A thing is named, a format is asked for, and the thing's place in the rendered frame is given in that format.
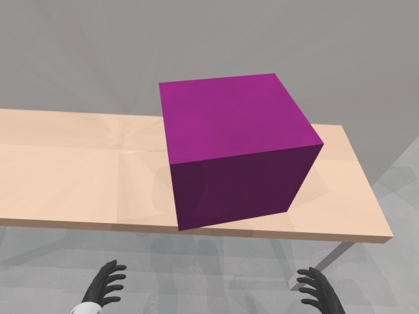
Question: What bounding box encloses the robot right hand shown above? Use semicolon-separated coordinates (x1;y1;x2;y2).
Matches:
297;267;345;314

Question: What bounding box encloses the carton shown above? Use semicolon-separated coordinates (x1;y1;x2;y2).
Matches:
159;73;324;231

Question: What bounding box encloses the robot left hand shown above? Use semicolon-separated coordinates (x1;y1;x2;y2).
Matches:
81;260;126;308

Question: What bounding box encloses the table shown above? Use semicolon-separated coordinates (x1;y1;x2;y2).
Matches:
0;109;394;291

